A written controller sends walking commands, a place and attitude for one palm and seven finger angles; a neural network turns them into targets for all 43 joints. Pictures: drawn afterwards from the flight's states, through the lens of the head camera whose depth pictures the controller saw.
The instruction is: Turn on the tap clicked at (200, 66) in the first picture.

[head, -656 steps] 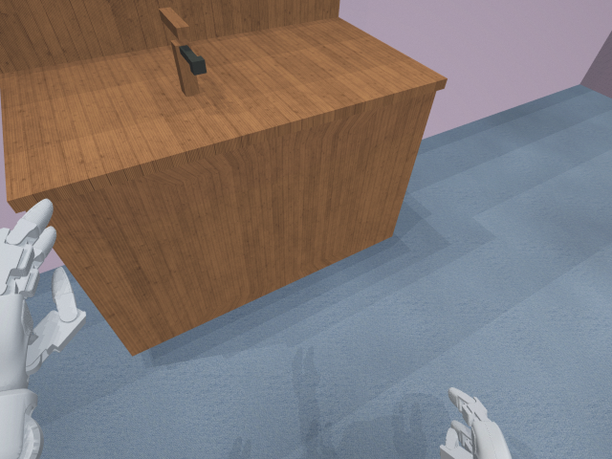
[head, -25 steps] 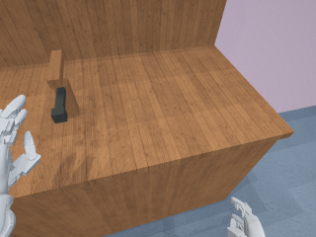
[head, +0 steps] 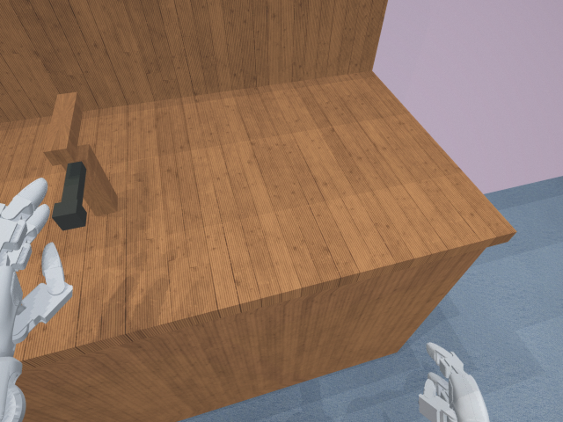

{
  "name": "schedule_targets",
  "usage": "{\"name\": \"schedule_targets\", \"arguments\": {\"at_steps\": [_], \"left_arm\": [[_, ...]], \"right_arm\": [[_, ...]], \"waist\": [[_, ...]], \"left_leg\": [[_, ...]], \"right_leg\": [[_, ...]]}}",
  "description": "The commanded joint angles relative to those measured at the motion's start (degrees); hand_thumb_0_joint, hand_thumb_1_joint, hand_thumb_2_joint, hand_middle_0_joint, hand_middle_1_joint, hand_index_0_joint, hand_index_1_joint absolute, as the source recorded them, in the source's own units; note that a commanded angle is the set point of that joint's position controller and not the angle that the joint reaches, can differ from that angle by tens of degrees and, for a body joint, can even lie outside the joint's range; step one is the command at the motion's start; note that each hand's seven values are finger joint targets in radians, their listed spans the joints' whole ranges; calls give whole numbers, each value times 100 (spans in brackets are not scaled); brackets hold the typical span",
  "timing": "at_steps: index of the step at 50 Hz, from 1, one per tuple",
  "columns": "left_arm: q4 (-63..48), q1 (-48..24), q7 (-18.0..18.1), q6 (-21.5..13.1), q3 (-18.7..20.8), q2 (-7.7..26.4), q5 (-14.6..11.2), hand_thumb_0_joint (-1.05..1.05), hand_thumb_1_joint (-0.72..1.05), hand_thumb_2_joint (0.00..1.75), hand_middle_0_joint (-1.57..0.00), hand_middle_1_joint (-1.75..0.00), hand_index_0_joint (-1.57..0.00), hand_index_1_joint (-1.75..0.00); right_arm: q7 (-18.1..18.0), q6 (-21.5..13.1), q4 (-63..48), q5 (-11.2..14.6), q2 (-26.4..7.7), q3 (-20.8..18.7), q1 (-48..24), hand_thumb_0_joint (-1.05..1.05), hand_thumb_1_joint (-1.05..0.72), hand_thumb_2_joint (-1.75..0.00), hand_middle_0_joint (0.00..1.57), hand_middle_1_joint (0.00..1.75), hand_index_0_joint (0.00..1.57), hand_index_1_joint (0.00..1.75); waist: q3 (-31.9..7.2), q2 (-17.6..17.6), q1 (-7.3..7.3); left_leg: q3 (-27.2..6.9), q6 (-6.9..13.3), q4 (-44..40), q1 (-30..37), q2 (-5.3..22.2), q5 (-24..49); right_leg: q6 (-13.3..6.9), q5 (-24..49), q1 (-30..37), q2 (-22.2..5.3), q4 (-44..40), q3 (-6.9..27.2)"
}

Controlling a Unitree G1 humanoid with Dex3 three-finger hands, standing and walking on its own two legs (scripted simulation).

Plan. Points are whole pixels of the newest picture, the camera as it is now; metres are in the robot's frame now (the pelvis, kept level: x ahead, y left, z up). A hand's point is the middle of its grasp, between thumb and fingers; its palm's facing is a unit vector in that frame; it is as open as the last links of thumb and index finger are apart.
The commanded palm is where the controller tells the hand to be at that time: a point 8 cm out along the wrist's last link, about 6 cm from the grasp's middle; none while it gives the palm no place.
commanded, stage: come to a stop and stand still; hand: left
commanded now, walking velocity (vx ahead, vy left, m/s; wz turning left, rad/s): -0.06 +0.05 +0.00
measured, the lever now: (70, 214) +0.33 +0.31 +0.13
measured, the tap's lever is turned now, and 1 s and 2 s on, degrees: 0 0 0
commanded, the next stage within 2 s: look again from close up in 0.70 s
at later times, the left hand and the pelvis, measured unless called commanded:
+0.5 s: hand (5, 313) +0.19 +0.30 +0.15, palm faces +0.33 -0.86 -0.40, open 7.4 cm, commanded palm +0.13 +0.33 +0.18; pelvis -0.03 +0.05 -0.01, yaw -1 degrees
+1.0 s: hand out of the picture +0.21 +0.31 +0.16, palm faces +0.38 -0.85 -0.37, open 7.4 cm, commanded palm +0.15 +0.34 +0.18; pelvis -0.01 +0.06 +0.00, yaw +0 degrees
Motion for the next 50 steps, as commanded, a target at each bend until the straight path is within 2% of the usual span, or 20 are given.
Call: {"name": "schedule_targets", "arguments": {"at_steps": [1, 6, 7, 8, 9, 10, 11, 14, 17, 19, 20, 24, 25, 29, 32, 35, 39, 40, 44, 50], "left_arm": [[-1085, -334, 174, -313, 783, 1033, -40, 0, 90, 90, -20, -30, -20, -30], [-1224, -410, 178, -344, 672, 973, -17, 0, 90, 90, -20, -30, -20, -30], [-2274, -5855, 152, -976, 4008, 5372, 711, 0, 90, 90, -20, -30, -20, -30], [991, -2435, -57, -730, 1739, 1936, 277, 0, 90, 90, -20, -30, -20, -30], [-11, -1484, 64, -672, 1251, 1313, -15, 0, 90, 90, -20, -30, -20, -30], [244, -1554, 37, -652, 868, 911, 75, 0, 90, 90, -20, -30, -20, -30], [-329, -1525, -41, -726, 601, 830, 37, 0, 90, 90, -20, -30, -20, -30], [-1086, -734, -75, -699, 107, 383, 30, 0, 90, 90, -20, -30, -20, -30], [-1194, -704, -7, -662, 518, 845, 129, 0, 90, 90, -20, -30, -20, -30], [-1190, -673, 112, -689, 1235, 1443, 122, 0, 90, 90, -20, -30, -20, -30], [-1043, -736, 98, -726, 1144, 1223, 98, 0, 90, 90, -20, -30, -20, -30], [-1218, -1282, 111, -853, 1277, 1336, 127, 0, 90, 90, -20, -30, -20, -30], [-1068, -1360, 94, -872, 1122, 1137, 134, 0, 90, 90, -20, -30, -20, -30], [-1131, -1432, 40, -843, 512, 666, 189, 0, 90, 90, -20, -30, -20, -30], [-898, -1416, 42, -771, 198, 455, 270, 0, 90, 90, -20, -30, -20, -30], [-686, -1386, 80, -732, 263, 510, 314, 0, 90, 90, -20, -30, -20, -30], [-903, -1212, 145, -785, 895, 1089, 290, 0, 90, 90, -20, -30, -20, -30], [-1027, -1204, 107, -822, 699, 852, 244, 0, 90, 90, -20, -30, -20, -30], [-1337, -829, 114, -845, 962, 1098, 175, 0, 90, 90, -20, -30, -20, -30], [-1275, -613, 56, -803, 647, 778, 123, 0, 90, 90, -20, -30, -20, -30]], "right_arm": [[-65, -258, -969, 16, -486, -197, -528, 0, -90, -90, 20, 30, 20, 30], [-75, -279, -993, 7, -493, -195, -555, 0, -90, -90, 20, 30, 20, 30], [-50, -610, -773, -430, -578, -325, 85, 0, -90, -90, 20, 30, 20, 30], [-14, -628, -405, -280, -46, -91, -268, 0, -90, -90, 20, 30, 20, 30], [74, -586, -863, -37, -383, -276, -444, 0, -90, -90, 20, 30, 20, 30], [93, -651, -832, -49, -483, -324, -148, 0, -90, -90, 20, 30, 20, 30], [141, -702, -897, -58, -524, -327, -248, 0, -90, -90, 20, 30, 20, 30], [328, -767, -973, -24, -416, -215, -544, 0, -90, -90, 20, 30, 20, 30], [323, -742, -1057, -74, -534, -187, -525, 0, -90, -90, 20, 30, 20, 30], [228, -679, -1041, -69, -528, -148, -579, 0, -90, -90, 20, 30, 20, 30], [175, -653, -1067, -96, -500, -142, -537, 0, -90, -90, 20, 30, 20, 30], [67, -665, -1048, -98, -451, -92, -555, 0, -90, -90, 20, 30, 20, 30], [65, -682, -1013, -122, -465, -93, -479, 0, -90, -90, 20, 30, 20, 30], [126, -864, -931, -87, -419, -73, -417, 0, -90, -90, 20, 30, 20, 30], [141, -884, -811, -110, -517, -132, -293, 0, -90, -90, 20, 30, 20, 30], [137, -822, -765, -124, -513, -106, -366, 0, -90, -90, 20, 30, 20, 30], [106, -746, -817, -107, -462, -121, -453, 0, -90, -90, 20, 30, 20, 30], [107, -716, -842, -139, -472, -118, -415, 0, -90, -90, 20, 30, 20, 30], [102, -712, -914, -108, -431, -122, -501, 0, -90, -90, 20, 30, 20, 30], [111, -657, -857, -120, -509, -171, -342, 0, -90, -90, 20, 30, 20, 30]], "waist": [[-912, -390, 16], [-784, -201, 11], [-177, -1054, 321], [-1149, -988, 139], [-1156, 78, 228], [-1438, 253, 142], [-1526, 737, 130], [-1324, 895, 192], [-698, 117, 162], [-549, -191, 162], [-489, -297, 110], [-430, 661, 90], [-453, 665, 81], [-683, 451, 46], [-514, 242, 30], [-381, 335, 46], [-570, 147, 76], [-632, 190, 59], [-855, 410, 67], [-956, 456, 33]], "left_leg": [[-315, 194, -25, 620, 146, 1270], [-522, 237, -374, 638, 258, 851], [-43, 137, 458, -152, 147, 1064], [-217, 70, 23, 288, -413, 1251], [-103, 49, -233, 835, -103, 1597], [-12, 73, -163, 1049, 40, 1806], [-145, 150, -219, 1233, 166, 2096], [-433, 282, -553, 854, 470, 1756], [-534, 231, -939, -261, 504, 48], [-573, 192, -1072, -319, 395, -731], [-640, 215, -1115, -407, 374, -1074], [-819, 271, -1537, -555, 534, -1923], [-819, 303, -1538, -686, 550, -2051], [-661, 213, -1170, 95, 410, -1297], [-725, 188, -1206, 6, 391, -1437], [-795, 147, -1340, -135, 391, -1423], [-733, 103, -1173, -22, 313, -778], [-717, 98, -1115, 42, 272, -519], [-563, 47, -874, 297, 219, 372], [-500, -49, -707, 661, 241, 1486]], "right_leg": [[-65, 2424, 34, -990, -328, 764], [-78, 1328, -139, -833, -378, 644], [152, 2316, -771, -847, -921, 934], [-409, 2988, -19, -1082, -174, 1126], [-273, 2760, 51, -960, 168, 812], [-254, 2213, -33, -782, 241, 790], [-122, 1877, -130, -687, 307, 689], [7, 805, -69, -453, 567, 234], [29, 194, 166, -401, 383, 90], [33, -114, 8, -385, 107, 107], [23, -261, -35, -393, 50, 83], [28, -340, 90, -307, 293, 54], [27, -294, 231, -320, 319, 21], [10, -32, -13, -374, -123, 138], [24, -81, -123, -340, -208, 205], [36, -57, -109, -316, -197, 172], [12, 203, 105, -385, -282, 149], [-10, 335, 137, -386, -271, 123], [-25, 826, 282, -453, -226, 80], [-5, 1171, 161, -408, -110, -18]]}}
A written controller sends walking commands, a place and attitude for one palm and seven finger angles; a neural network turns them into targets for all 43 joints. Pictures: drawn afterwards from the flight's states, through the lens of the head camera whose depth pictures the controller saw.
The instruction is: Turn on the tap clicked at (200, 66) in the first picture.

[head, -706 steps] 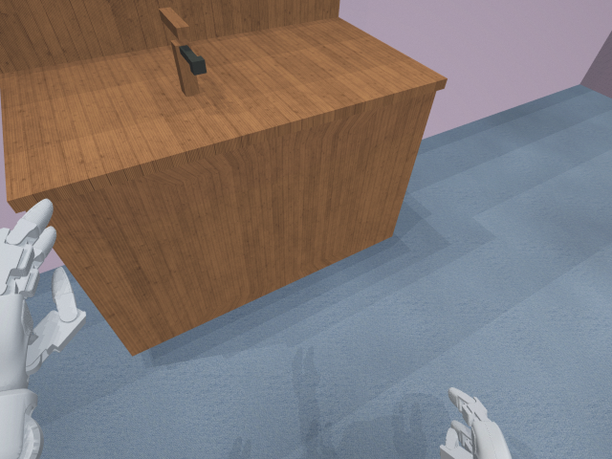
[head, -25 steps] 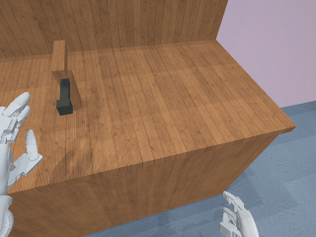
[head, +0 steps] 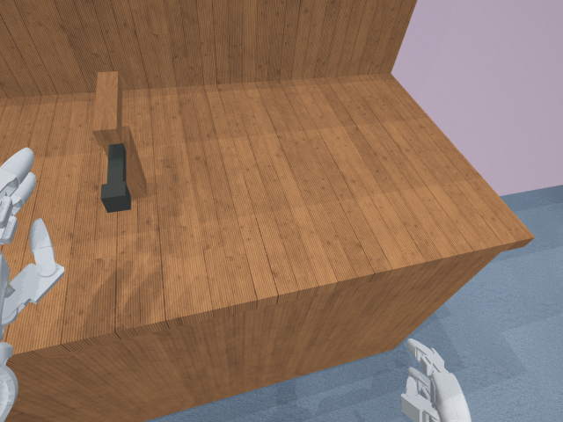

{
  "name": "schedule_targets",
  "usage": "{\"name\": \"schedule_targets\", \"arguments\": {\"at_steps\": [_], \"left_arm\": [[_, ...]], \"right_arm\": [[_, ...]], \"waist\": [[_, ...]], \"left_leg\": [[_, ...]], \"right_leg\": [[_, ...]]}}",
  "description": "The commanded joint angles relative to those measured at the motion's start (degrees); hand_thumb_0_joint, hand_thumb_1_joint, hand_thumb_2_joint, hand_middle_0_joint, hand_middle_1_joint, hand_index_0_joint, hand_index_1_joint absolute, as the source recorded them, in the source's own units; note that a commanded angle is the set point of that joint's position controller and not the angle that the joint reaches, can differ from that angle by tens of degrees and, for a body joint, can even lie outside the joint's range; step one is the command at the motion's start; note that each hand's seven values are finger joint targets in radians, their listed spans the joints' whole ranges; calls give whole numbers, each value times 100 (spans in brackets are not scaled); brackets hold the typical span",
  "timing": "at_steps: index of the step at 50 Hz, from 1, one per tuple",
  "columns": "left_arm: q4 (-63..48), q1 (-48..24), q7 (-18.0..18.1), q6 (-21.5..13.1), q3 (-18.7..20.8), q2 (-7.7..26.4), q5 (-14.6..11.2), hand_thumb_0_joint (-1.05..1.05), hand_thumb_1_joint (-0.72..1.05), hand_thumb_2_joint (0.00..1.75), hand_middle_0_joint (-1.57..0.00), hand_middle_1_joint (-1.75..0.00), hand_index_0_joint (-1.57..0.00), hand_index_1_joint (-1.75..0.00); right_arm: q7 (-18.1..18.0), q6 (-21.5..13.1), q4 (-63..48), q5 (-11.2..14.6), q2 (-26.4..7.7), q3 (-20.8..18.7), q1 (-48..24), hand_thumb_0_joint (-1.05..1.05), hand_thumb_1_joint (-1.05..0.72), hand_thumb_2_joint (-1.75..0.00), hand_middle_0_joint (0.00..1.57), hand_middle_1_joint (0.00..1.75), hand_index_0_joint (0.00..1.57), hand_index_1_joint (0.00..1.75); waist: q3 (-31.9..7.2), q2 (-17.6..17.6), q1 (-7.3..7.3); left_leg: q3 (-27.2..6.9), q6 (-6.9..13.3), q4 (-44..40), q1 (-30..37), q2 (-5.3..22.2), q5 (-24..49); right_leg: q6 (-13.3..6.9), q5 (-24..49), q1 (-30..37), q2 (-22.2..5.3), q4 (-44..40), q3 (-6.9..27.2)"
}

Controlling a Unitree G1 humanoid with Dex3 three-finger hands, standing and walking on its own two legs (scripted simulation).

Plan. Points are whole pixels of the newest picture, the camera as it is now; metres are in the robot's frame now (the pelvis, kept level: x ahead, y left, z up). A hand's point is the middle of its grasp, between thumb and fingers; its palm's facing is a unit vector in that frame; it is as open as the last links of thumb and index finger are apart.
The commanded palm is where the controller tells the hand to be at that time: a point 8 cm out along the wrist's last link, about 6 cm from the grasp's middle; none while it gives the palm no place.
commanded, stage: look again from close up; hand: left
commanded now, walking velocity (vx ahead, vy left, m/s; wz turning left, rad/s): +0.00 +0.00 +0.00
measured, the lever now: (116, 197) +0.34 +0.25 +0.13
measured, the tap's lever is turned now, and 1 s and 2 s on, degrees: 0 0 0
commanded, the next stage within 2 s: shuffle to correct the standing spot in 0.08 s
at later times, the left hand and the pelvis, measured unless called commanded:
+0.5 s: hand (100, 265) +0.23 +0.21 +0.16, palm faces +0.38 -0.85 -0.37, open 7.4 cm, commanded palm +0.16 +0.24 +0.18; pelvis +0.00 -0.04 +0.00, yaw +0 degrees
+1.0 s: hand (152, 275) +0.23 +0.16 +0.16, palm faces +0.34 -0.85 -0.39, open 7.4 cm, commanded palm +0.17 +0.21 +0.18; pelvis +0.01 -0.08 +0.00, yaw +0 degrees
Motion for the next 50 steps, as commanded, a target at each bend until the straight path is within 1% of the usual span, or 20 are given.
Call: {"name": "schedule_targets", "arguments": {"at_steps": [1, 4, 5, 9, 10, 14, 15, 19, 20, 22, 32, 34, 35, 39, 40, 44, 45, 46, 49, 50], "left_arm": [[-1257, -298, 82, -331, 463, 777, -58, 0, 90, 90, -20, -30, -20, -30], [-984, -272, 115, -248, 532, 807, -57, 0, 90, 90, -20, -30, -20, -30], [-826, -267, 77, -232, 342, 616, -81, 0, 90, 90, -20, -30, -20, -30], [-1085, -521, 121, -218, 525, 878, -57, 0, 90, 90, -20, -30, -20, -30], [-980, -495, 88, -218, 345, 673, -95, 0, 90, 90, -20, -30, -20, -30], [-1181, -700, 112, -167, 545, 929, -100, 0, 90, 90, -20, -30, -20, -30], [-1080, -693, 72, -156, 327, 680, -123, 0, 90, 90, -20, -30, -20, -30], [-1094, -537, 88, -110, 558, 876, -133, 0, 90, 90, -20, -30, -20, -30], [-1052, -527, 43, -98, 339, 655, -159, 0, 90, 90, -20, -30, -20, -30], [-1135, -536, 46, -108, 458, 777, -175, 0, 90, 90, -20, -30, -20, -30], [-1319, -114, -40, 10, 640, 947, -317, 0, 90, 90, -20, -30, -20, -30], [-1291, -35, -34, 71, 719, 1024, -343, 0, 90, 90, -20, -30, -20, -30], [-1204, -42, -64, 76, 565, 861, -359, 0, 90, 90, -20, -30, -20, -30], [-1351, -7, -27, 104, 792, 1108, -391, 0, 90, 90, -20, -30, -20, -30], [-1341, 1, -45, 84, 632, 956, -406, 0, 90, 90, -20, -30, -20, -30], [-1300, 202, 62, 112, 804, 1069, -399, 0, 90, 90, -20, -30, -20, -30], [-1267, 201, 76, 92, 610, 883, -394, 0, 90, 90, -20, -30, -20, -30], [-1333, 151, 112, 88, 727, 1013, -386, 0, 90, 90, -20, -30, -20, -30], [-1167, 340, 192, 116, 794, 1067, -332, 0, 90, 90, -20, -30, -20, -30], [-1148, 291, 172, 99, 608, 872, -329, 0, 90, 90, -20, -30, -20, -30]], "right_arm": [[-49, -259, -864, 28, -791, -347, -432, 0, -90, -90, 20, 30, 20, 30], [-80, -199, -820, 58, -773, -319, -498, 0, -90, -90, 20, 30, 20, 30], [-75, -163, -815, 26, -806, -314, -453, 0, -90, -90, 20, 30, 20, 30], [-120, -133, -850, 68, -782, -318, -610, 0, -90, -90, 20, 30, 20, 30], [-120, -106, -837, 25, -778, -298, -544, 0, -90, -90, 20, 30, 20, 30], [-120, -104, -900, 68, -726, -300, -653, 0, -90, -90, 20, 30, 20, 30], [-106, -75, -902, 30, -749, -298, -592, 0, -90, -90, 20, 30, 20, 30], [-56, -68, -965, 80, -694, -330, -592, 0, -90, -90, 20, 30, 20, 30], [-36, -36, -971, 42, -721, -324, -549, 0, -90, -90, 20, 30, 20, 30], [-19, -42, -1005, 55, -730, -369, -518, 0, -90, -90, 20, 30, 20, 30], [-68, 32, -1049, 51, -749, -460, -452, 0, -90, -90, 20, 30, 20, 30], [-90, 46, -1048, 93, -725, -443, -522, 0, -90, -90, 20, 30, 20, 30], [-92, 71, -1012, 48, -752, -438, -469, 0, -90, -90, 20, 30, 20, 30], [-136, 72, -1028, 97, -730, -479, -510, 0, -90, -90, 20, 30, 20, 30], [-136, 96, -994, 49, -745, -463, -452, 0, -90, -90, 20, 30, 20, 30], [-151, 85, -1009, 121, -697, -425, -557, 0, -90, -90, 20, 30, 20, 30], [-137, 105, -970, 92, -705, -387, -514, 0, -90, -90, 20, 30, 20, 30], [-152, 83, -985, 112, -715, -415, -516, 0, -90, -90, 20, 30, 20, 30], [-175, 93, -909, 114, -735, -352, -613, 0, -90, -90, 20, 30, 20, 30], [-164, 114, -874, 80, -756, -347, -544, 0, -90, -90, 20, 30, 20, 30]], "waist": [[-1118, 893, 0], [-988, 669, 10], [-906, 478, 5], [-891, 573, 7], [-871, 480, 3], [-823, 699, 13], [-773, 728, -2], [-853, 793, 4], [-827, 752, -6], [-868, 805, -19], [-1098, 563, -28], [-1005, 461, -42], [-980, 378, -54], [-988, 322, -70], [-1016, 338, -87], [-975, 336, -64], [-969, 289, -77], [-915, 234, -63], [-821, 224, -38], [-883, 147, -57]], "left_leg": [[-684, -488, -668, 709, 682, 1488], [-683, -503, -694, 614, 647, 1257], [-663, -441, -708, 520, 633, 993], [-680, -406, -794, 490, 609, 589], [-709, -378, -846, 473, 623, 499], [-871, -449, -1072, 511, 822, 392], [-891, -405, -1149, 406, 858, 197], [-867, -387, -1050, 469, 954, 238], [-857, -346, -1047, 345, 939, 78], [-849, -334, -960, 331, 959, 42], [-604, -289, -186, 657, 946, 1182], [-569, -319, -130, 624, 909, 1066], [-511, -306, -72, 526, 868, 802], [-491, -326, 154, 579, 749, 588], [-445, -305, 200, 511, 732, 470], [-454, -318, 351, 415, 544, 251], [-420, -291, 415, 387, 479, 154], [-448, -304, 421, 339, 435, 125], [-541, -278, 222, 343, 458, 366], [-526, -245, 157, 374, 487, 478]], "right_leg": [[-407, 990, 143, -52, 34, -135], [-397, 990, 113, -74, -68, -110], [-385, 923, 72, -71, -154, -100], [-402, 805, 102, -117, -177, -2], [-388, 755, 77, -76, -225, -43], [-344, 464, 25, 26, -59, -94], [-331, 379, 23, 65, -59, -126], [-335, 401, 33, 48, -42, -111], [-330, 353, 57, 72, -101, -122], [-349, 393, 71, 31, -121, -69], [-401, 1206, -142, -93, -113, 142], [-439, 1180, -258, -115, -140, 205], [-427, 1082, -278, -108, -188, 220], [-570, 1076, -487, -266, -186, 475], [-536, 984, -482, -265, -207, 434], [-509, 935, -418, -454, -360, 771], [-454, 776, -443, -500, -482, 828], [-434, 810, -403, -552, -524, 928], [-411, 985, -293, -550, -501, 851], [-392, 1041, -211, -503, -451, 710]]}}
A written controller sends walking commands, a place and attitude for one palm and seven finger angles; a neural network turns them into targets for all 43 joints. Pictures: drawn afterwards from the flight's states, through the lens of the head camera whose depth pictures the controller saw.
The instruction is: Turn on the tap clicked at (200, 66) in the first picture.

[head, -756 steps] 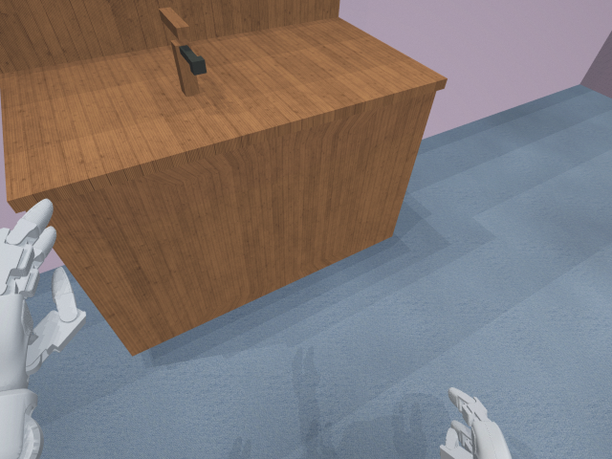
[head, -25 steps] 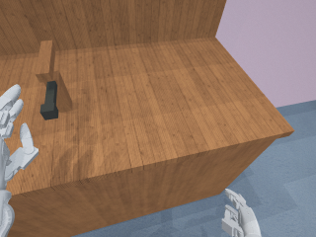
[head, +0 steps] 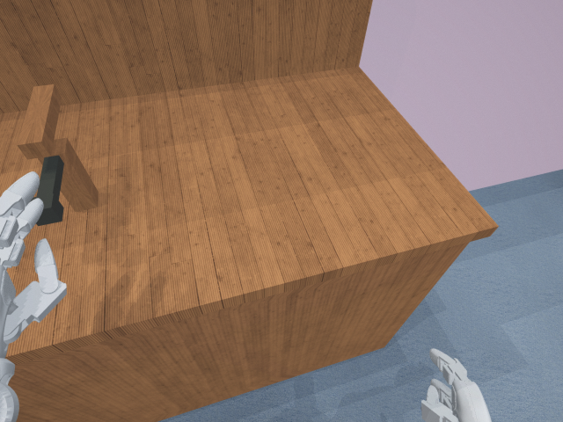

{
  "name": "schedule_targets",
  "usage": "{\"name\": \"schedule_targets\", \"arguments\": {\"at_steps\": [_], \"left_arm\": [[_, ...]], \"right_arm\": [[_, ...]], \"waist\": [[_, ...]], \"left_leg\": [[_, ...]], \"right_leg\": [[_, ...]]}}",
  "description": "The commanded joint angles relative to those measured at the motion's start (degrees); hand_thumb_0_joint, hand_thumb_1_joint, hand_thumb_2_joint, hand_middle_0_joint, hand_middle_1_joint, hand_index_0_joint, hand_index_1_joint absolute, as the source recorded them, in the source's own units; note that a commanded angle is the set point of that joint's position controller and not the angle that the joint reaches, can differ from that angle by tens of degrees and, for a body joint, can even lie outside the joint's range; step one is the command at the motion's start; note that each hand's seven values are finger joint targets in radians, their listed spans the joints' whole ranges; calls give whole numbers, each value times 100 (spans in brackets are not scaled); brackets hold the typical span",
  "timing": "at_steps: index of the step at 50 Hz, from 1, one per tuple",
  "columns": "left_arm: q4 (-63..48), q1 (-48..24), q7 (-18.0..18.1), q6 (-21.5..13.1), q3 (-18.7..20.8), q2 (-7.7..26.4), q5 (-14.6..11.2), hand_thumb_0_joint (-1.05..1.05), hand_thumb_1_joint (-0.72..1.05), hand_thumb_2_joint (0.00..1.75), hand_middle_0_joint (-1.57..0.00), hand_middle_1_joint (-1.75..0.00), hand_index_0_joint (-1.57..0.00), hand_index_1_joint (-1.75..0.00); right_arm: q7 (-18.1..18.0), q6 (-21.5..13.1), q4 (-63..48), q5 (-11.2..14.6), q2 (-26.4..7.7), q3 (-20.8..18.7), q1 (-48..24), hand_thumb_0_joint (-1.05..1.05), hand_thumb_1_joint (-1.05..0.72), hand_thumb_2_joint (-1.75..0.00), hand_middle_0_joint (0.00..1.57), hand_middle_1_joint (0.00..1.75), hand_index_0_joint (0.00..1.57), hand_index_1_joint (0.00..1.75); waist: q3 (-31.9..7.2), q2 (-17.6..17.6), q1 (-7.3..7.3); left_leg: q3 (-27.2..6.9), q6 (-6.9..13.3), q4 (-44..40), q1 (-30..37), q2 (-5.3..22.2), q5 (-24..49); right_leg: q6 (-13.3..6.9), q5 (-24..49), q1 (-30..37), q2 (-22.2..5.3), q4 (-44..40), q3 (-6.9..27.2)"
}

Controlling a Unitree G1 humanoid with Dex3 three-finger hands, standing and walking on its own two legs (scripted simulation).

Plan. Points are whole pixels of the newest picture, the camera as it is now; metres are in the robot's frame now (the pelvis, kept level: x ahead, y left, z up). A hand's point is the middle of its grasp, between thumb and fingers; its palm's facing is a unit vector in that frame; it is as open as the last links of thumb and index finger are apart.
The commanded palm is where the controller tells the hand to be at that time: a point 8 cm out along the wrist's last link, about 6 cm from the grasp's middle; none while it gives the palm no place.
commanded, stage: come to a stop and stand still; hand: left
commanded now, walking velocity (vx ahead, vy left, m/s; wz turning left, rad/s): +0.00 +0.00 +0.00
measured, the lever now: (45, 209) +0.34 +0.33 +0.13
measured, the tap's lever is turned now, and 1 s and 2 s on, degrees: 0 0 0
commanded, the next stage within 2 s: look again from close up in 1.08 s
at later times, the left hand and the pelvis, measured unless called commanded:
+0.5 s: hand out of the picture +0.22 +0.31 +0.14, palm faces +0.32 -0.86 -0.39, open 7.4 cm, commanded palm +0.16 +0.34 +0.18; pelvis +0.00 +0.06 +0.00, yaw +0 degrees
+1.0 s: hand out of the picture +0.19 +0.32 +0.16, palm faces +0.38 -0.86 -0.34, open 7.4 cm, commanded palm +0.13 +0.36 +0.18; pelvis -0.03 +0.08 +0.00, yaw -1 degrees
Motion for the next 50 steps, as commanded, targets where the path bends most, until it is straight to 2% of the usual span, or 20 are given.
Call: {"name": "schedule_targets", "arguments": {"at_steps": [1, 3, 4, 5, 6, 8, 9, 12, 15, 18, 19, 20, 24, 30, 34, 35, 39, 40, 44, 50], "left_arm": [[-1116, -305, 202, -351, 780, 1051, 6, 0, 90, 90, -20, -30, -20, -30], [-980, -298, 205, -346, 754, 1014, 31, 0, 90, 90, -20, -30, -20, -30], [-3285, -5539, 274, -1451, 1866, 5497, -125, 0, 90, 90, -20, -30, -20, -30], [-139, -3032, 202, -954, 1894, 2197, 223, 0, 90, 90, -20, -30, -20, -30], [-20, -2365, 140, -792, 1402, 1860, 169, 0, 90, 90, -20, -30, -20, -30], [357, -1733, 85, -801, 1198, 1778, 110, 0, 90, 90, -20, -30, -20, -30], [524, -1175, 38, -766, 838, 1238, 43, 0, 90, 90, -20, -30, -20, -30], [-298, -404, -32, -748, 423, 775, 15, 0, 90, 90, -20, -30, -20, -30], [-768, -232, 27, -745, 494, 868, 84, 0, 90, 90, -20, -30, -20, -30], [-1092, -630, 88, -829, 969, 1305, 136, 0, 90, 90, -20, -30, -20, -30], [-1356, -969, 157, -861, 1314, 1754, 155, 0, 90, 90, -20, -30, -20, -30], [-1157, -887, 159, -851, 1089, 1330, 159, 0, 90, 90, -20, -30, -20, -30], [-1535, -1170, 209, -752, 1027, 1389, 195, 0, 90, 90, -20, -30, -20, -30], [-1354, -744, 160, -691, 397, 633, 307, 0, 90, 90, -20, -30, -20, -30], [-873, -734, 202, -574, 605, 779, 331, 0, 90, 90, -20, -30, -20, -30], [-710, -712, 165, -583, 413, 559, 311, 0, 90, 90, -20, -30, -20, -30], [-946, -1095, 209, -585, 679, 924, 335, 0, 90, 90, -20, -30, -20, -30], [-804, -973, 179, -597, 460, 658, 316, 0, 90, 90, -20, -30, -20, -30], [-1310, -1089, 230, -580, 557, 899, 331, 0, 90, 90, -20, -30, -20, -30], [-1327, -865, 258, -633, 411, 733, 321, 0, 90, 90, -20, -30, -20, -30]], "right_arm": [[-38, -313, -901, -8, -505, -114, -632, 0, -90, -90, 20, 30, 20, 30], [-50, -319, -869, -16, -506, -108, -613, 0, -90, -90, 20, 30, 20, 30], [-501, -356, -1416, 288, -660, 957, 467, 0, -90, -90, 20, 30, 20, 30], [-279, -666, -1004, 100, -107, 140, -166, 0, -90, -90, 20, 30, 20, 30], [-44, -662, -742, -172, -448, 93, -511, 0, -90, -90, 20, 30, 20, 30], [77, -712, -792, -205, -761, -65, -185, 0, -90, -90, 20, 30, 20, 30], [181, -731, -765, -158, -710, -40, -312, 0, -90, -90, 20, 30, 20, 30], [393, -782, -940, -94, -773, -91, -244, 0, -90, -90, 20, 30, 20, 30], [391, -772, -982, -112, -736, -49, -513, 0, -90, -90, 20, 30, 20, 30], [293, -721, -1013, -180, -695, 27, -740, 0, -90, -90, 20, 30, 20, 30], [244, -673, -1012, -180, -703, 42, -844, 0, -90, -90, 20, 30, 20, 30], [202, -632, -980, -231, -637, 52, -749, 0, -90, -90, 20, 30, 20, 30], [184, -652, -987, -193, -615, 54, -752, 0, -90, -90, 20, 30, 20, 30], [242, -675, -904, -257, -672, 27, -594, 0, -90, -90, 20, 30, 20, 30], [193, -569, -921, -187, -661, 54, -749, 0, -90, -90, 20, 30, 20, 30], [180, -506, -896, -233, -654, 70, -657, 0, -90, -90, 20, 30, 20, 30], [110, -455, -974, -191, -604, 93, -852, 0, -90, -90, 20, 30, 20, 30], [107, -436, -958, -236, -563, 119, -772, 0, -90, -90, 20, 30, 20, 30], [87, -521, -1031, -189, -533, 141, -909, 0, -90, -90, 20, 30, 20, 30], [74, -592, -949, -234, -552, 126, -777, 0, -90, -90, 20, 30, 20, 30]], "waist": [[-769, -162, 114], [-756, -161, 120], [-636, 802, -86], [-502, 254, 143], [-586, -194, 122], [-1031, -149, 195], [-1278, -49, 194], [-1298, -333, 237], [-1037, -123, 216], [-808, -149, 153], [-910, 113, 171], [-863, 265, 144], [-1145, 1126, 179], [-1068, 709, 120], [-663, 274, 117], [-594, 150, 92], [-631, 423, 117], [-638, 346, 112], [-775, 479, 142], [-834, 624, 147]], "left_leg": [[-237, 298, -292, 621, -54, 774], [-252, 314, -404, 690, 4, 903], [-198, 274, -415, 569, -227, 1929], [-288, 235, -340, 789, 266, 1215], [-149, 150, -513, 525, 67, 707], [-49, 165, -49, 448, -150, 578], [-42, 171, -84, 638, -153, 719], [-22, 216, -200, 662, -58, 1445], [-167, 269, -570, 819, 125, 1605], [-288, 237, -783, 571, 140, 1326], [-316, 240, -882, 650, 150, 1241], [-378, 254, -942, 530, 185, 1256], [-377, 182, -813, 888, 208, 1891], [-559, 113, -974, 1136, 399, 1603], [-666, 9, -1308, 789, 420, 706], [-689, 32, -1355, 623, 415, 451], [-723, 5, -1612, 552, 397, -276], [-741, 50, -1619, 461, 384, -444], [-651, 84, -1619, 571, 332, -564], [-676, 82, -1611, 507, 310, -482]], "right_leg": [[197, 1458, 24, -1047, -806, 953], [207, 1501, 78, -983, -763, 865], [521, 681, -414, -692, -770, 273], [168, -37, -936, -796, -516, 474], [85, 501, -379, -587, -569, 668], [-37, 1372, -135, -994, -554, 1071], [-60, 1636, 16, -1017, -388, 984], [102, 2311, 318, -953, -263, 662], [190, 1714, 34, -759, -222, 360], [183, 1347, 38, -746, -282, 336], [172, 1226, 49, -742, -183, 335], [163, 1186, 125, -705, -168, 212], [123, 1172, 167, -710, -117, 177], [171, 509, -154, -597, -209, 13], [201, 500, -177, -629, -316, 96], [208, 525, -152, -610, -371, 65], [194, 344, -46, -664, -400, 185], [194, 400, 1, -642, -439, 153], [170, 357, 107, -720, -512, 267], [157, 460, 196, -665, -489, 193]]}}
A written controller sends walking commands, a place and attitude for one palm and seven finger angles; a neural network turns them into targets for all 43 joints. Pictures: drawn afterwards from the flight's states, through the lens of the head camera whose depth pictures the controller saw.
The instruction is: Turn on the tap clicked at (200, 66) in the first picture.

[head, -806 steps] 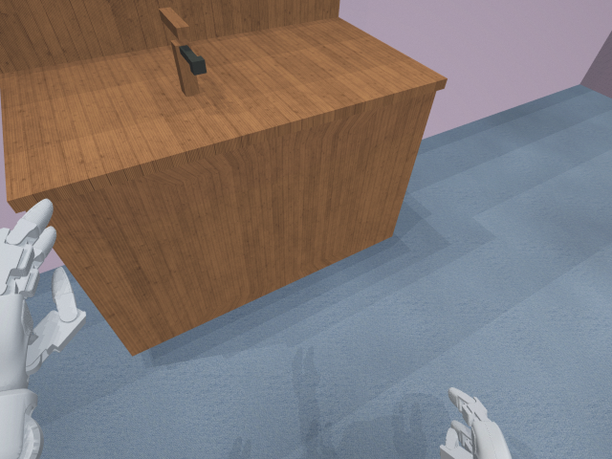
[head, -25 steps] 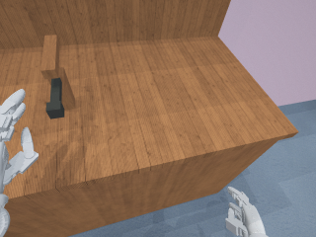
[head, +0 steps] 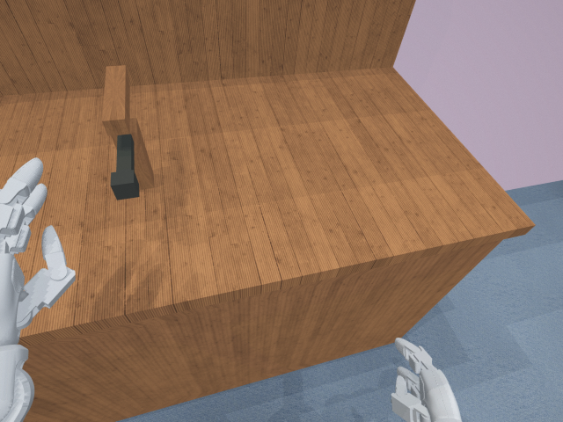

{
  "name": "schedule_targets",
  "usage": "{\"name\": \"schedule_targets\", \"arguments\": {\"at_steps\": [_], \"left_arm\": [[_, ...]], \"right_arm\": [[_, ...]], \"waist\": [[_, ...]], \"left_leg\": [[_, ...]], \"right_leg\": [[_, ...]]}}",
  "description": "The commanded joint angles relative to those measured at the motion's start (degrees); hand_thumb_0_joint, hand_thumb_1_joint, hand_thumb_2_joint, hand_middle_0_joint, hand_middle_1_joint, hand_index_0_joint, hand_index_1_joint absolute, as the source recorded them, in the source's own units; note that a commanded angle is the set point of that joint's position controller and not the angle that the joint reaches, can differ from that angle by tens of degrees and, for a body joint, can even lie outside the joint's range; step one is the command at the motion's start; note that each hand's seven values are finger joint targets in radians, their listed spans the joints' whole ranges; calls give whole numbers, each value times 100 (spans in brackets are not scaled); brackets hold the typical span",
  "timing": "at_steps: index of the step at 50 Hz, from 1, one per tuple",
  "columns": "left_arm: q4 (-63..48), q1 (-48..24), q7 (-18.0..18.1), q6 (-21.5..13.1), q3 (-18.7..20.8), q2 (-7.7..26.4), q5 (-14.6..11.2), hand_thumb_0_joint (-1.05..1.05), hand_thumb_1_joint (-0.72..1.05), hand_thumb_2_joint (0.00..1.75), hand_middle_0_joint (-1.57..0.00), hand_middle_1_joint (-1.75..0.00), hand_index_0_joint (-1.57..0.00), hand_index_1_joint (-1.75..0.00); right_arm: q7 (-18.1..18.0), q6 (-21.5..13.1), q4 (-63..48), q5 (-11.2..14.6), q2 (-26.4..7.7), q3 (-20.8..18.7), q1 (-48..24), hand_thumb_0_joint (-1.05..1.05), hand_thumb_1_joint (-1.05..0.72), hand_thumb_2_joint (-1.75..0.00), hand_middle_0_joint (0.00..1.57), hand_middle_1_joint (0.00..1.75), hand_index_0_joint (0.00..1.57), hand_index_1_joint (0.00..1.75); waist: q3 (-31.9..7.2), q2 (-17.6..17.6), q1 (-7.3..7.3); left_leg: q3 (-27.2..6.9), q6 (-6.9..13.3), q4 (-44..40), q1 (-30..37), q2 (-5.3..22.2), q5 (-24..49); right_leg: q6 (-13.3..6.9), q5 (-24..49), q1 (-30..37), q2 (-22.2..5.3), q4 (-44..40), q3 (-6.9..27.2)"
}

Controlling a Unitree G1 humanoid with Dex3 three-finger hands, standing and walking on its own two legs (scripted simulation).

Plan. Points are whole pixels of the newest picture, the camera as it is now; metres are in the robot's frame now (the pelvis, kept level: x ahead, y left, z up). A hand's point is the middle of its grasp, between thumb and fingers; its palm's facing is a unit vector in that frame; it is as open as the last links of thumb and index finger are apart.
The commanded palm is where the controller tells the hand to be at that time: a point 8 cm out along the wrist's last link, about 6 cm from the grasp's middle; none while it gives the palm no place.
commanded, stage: come to a stop and stand still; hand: left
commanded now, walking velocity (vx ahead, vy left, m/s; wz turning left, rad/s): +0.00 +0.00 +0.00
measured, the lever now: (125, 184) +0.37 +0.25 +0.13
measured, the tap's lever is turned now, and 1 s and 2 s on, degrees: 0 0 0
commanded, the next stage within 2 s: look again from close up in 0.08 s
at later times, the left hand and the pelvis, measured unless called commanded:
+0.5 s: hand (110, 275) +0.22 +0.20 +0.16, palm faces +0.37 -0.86 -0.36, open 7.4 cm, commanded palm +0.16 +0.25 +0.18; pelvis +0.01 -0.04 +0.00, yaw +0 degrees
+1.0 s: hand (112, 273) +0.23 +0.20 +0.15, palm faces +0.31 -0.88 -0.36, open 7.4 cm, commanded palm +0.17 +0.26 +0.18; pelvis +0.01 -0.02 +0.00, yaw -1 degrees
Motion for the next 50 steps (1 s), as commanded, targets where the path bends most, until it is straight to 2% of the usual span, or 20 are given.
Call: {"name": "schedule_targets", "arguments": {"at_steps": [1, 4, 5, 10, 19, 20, 24, 30, 34, 35, 36, 37, 38, 39, 40, 42, 44, 48, 49, 50], "left_arm": [[-1473, -464, 115, -476, 558, 953, -28, 0, 90, 90, -20, -30, -20, -30], [-1251, -283, 139, -450, 731, 1054, -35, 0, 90, 90, -20, -30, -20, -30], [-1039, -206, 102, -464, 582, 885, -64, 0, 90, 90, -20, -30, -20, -30], [-691, -190, 41, -438, 472, 781, -80, 0, 90, 90, -20, -30, -20, -30], [-1145, -397, 86, -450, 692, 1134, -84, 0, 90, 90, -20, -30, -20, -30], [-1092, -372, 61, -471, 505, 929, -108, 0, 90, 90, -20, -30, -20, -30], [-1091, -274, 80, -441, 663, 1062, -133, 0, 90, 90, -20, -30, -20, -30], [-833, -129, 18, -408, 496, 843, -187, 0, 90, 90, -20, -30, -20, -30], [-963, -200, 42, -372, 607, 1019, -173, 0, 90, 90, -20, -30, -20, -30], [-926, -239, 18, -401, 450, 841, -186, 0, 90, 90, -20, -30, -20, -30], [-2077, -5823, 31, -934, 4164, 5887, 654, 0, 90, 90, -20, -30, -20, -30], [1115, -2627, -213, -668, 1655, 2053, 93, 0, 90, 90, -20, -30, -20, -30], [595, -1123, -183, -684, 1354, 1634, -113, 0, 90, 90, -20, -30, -20, -30], [754, -696, -200, -590, 599, 700, -214, 0, 90, 90, -20, -30, -20, -30], [-28, -961, -202, -647, 569, 915, -184, 0, 90, 90, -20, -30, -20, -30], [-809, -667, -210, -711, 224, 724, -179, 0, 90, 90, -20, -30, -20, -30], [-1072, -199, -164, -653, 144, 661, -176, 0, 90, 90, -20, -30, -20, -30], [-996, -360, -39, -634, 916, 1306, -102, 0, 90, 90, -20, -30, -20, -30], [-1116, -490, 16, -633, 1245, 1639, -113, 0, 90, 90, -20, -30, -20, -30], [-985, -615, 12, -667, 1143, 1432, -118, 0, 90, 90, -20, -30, -20, -30]], "right_arm": [[-88, -383, -936, 28, -815, -398, -626, 0, -90, -90, 20, 30, 20, 30], [-100, -364, -890, 58, -838, -413, -659, 0, -90, -90, 20, 30, 20, 30], [-97, -339, -868, 17, -852, -415, -590, 0, -90, -90, 20, 30, 20, 30], [-110, -293, -851, 69, -882, -453, -568, 0, -90, -90, 20, 30, 20, 30], [-171, -357, -869, 119, -853, -449, -656, 0, -90, -90, 20, 30, 20, 30], [-171, -352, -849, 78, -864, -448, -609, 0, -90, -90, 20, 30, 20, 30], [-191, -371, -845, 122, -852, -449, -658, 0, -90, -90, 20, 30, 20, 30], [-183, -327, -805, 98, -879, -460, -575, 0, -90, -90, 20, 30, 20, 30], [-194, -330, -849, 145, -864, -452, -689, 0, -90, -90, 20, 30, 20, 30], [-189, -316, -811, 102, -889, -451, -599, 0, -90, -90, 20, 30, 20, 30], [-201, -487, -662, -237, -1017, -602, 20, 0, -90, -90, 20, 30, 20, 30], [-204, -440, -319, 3, -302, -332, -338, 0, -90, -90, 20, 30, 20, 30], [-189, -511, -664, 45, -704, -623, -285, 0, -90, -90, 20, 30, 20, 30], [-76, -547, -707, 168, -775, -649, -264, 0, -90, -90, 20, 30, 20, 30], [-39, -541, -734, 147, -884, -704, -218, 0, -90, -90, 20, 30, 20, 30], [80, -595, -770, 134, -844, -628, -359, 0, -90, -90, 20, 30, 20, 30], [130, -655, -842, 201, -749, -547, -565, 0, -90, -90, 20, 30, 20, 30], [-9, -628, -859, 130, -828, -568, -440, 0, -90, -90, 20, 30, 20, 30], [-57, -589, -832, 143, -830, -534, -552, 0, -90, -90, 20, 30, 20, 30], [-107, -573, -816, 109, -824, -543, -506, 0, -90, -90, 20, 30, 20, 30]], "waist": [[-1016, 952, -100], [-989, 739, -74], [-956, 485, -94], [-737, 249, -129], [-894, 481, -91], [-906, 447, -112], [-902, 526, -98], [-912, 262, -118], [-851, 330, -99], [-870, 336, -119], [-192, -935, 214], [-1254, -834, -24], [-960, -263, 223], [-1267, 705, 125], [-1464, 1200, 79], [-1422, 1240, 122], [-1197, 850, 132], [-861, -324, 73], [-754, -192, 55], [-761, -70, 5]], "left_leg": [[-1022, -487, -1092, 373, 915, -838], [-986, -502, -1009, 427, 875, -591], [-961, -450, -932, 367, 855, -669], [-884, -362, -815, 223, 781, -973], [-832, -319, -657, 353, 709, -631], [-829, -304, -609, 340, 699, -589], [-829, -322, -597, 411, 695, -399], [-808, -297, -501, 420, 705, -127], [-821, -298, -528, 465, 703, -124], [-855, -290, -548, 412, 707, -193], [-594, -241, 300, -479, 724, 281], [-627, -278, 25, 407, 157, 466], [-521, -399, -63, 610, 356, 506], [-365, -375, -227, 889, 424, 596], [-483, -308, -396, 797, 502, 562], [-698, -244, -588, 495, 671, 363], [-779, -210, -798, 253, 782, -197], [-824, -283, -751, -129, 628, -1019], [-783, -307, -765, -36, 601, -1016], [-869, -276, -810, -115, 615, -1123]], "right_leg": [[-319, -19, 94, -86, -130, -78], [-327, 52, 72, -111, -207, -40], [-312, 72, 47, -102, -288, -40], [-320, -179, -134, -150, -502, 130], [-370, -65, -69, -227, -516, 307], [-372, 27, -57, -210, -520, 288], [-377, 103, -61, -245, -507, 330], [-349, 415, -9, -233, -512, 309], [-352, 347, -69, -292, -512, 356], [-346, 310, -43, -245, -504, 302], [-230, 913, -656, -441, -973, 584], [-596, 827, -450, -537, -418, 711], [-492, 952, -353, -374, -606, 949], [-525, 834, -29, -347, -213, 672], [-442, 543, 109, -287, -43, 508], [-332, 204, 232, -133, 107, 339], [-260, -15, 242, -2, 219, 78], [-239, -495, 25, 7, -205, 189], [-236, -586, -146, 18, -247, 161], [-258, -622, -100, -8, -205, 117]]}}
